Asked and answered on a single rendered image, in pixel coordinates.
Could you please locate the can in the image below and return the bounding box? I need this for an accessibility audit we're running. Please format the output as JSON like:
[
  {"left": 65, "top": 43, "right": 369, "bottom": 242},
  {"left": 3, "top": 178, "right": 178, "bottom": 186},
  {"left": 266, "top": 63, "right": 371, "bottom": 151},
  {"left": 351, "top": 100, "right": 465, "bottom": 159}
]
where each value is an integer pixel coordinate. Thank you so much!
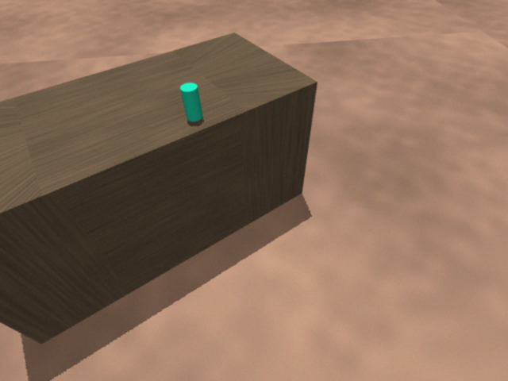
[{"left": 180, "top": 83, "right": 202, "bottom": 121}]

